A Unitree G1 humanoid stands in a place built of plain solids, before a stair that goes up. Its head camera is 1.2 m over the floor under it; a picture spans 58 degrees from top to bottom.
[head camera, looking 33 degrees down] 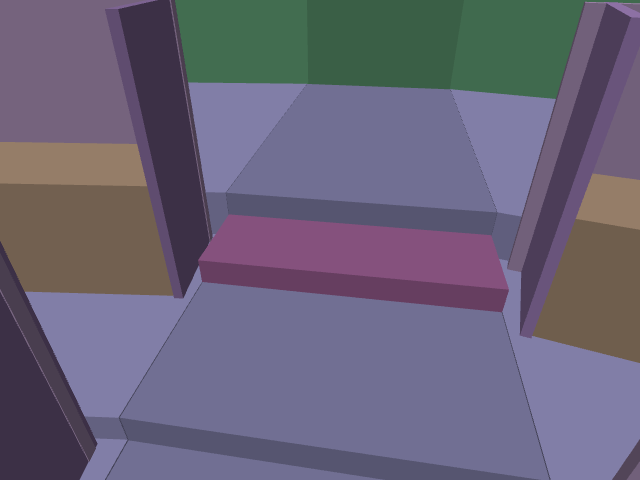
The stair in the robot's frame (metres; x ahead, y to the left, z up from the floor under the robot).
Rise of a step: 0.11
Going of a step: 0.49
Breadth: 1.16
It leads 9 degrees to the right of straight ahead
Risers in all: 3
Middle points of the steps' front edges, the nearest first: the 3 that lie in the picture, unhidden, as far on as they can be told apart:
0.67 0.00 0.11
1.28 -0.10 0.22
1.64 -0.15 0.33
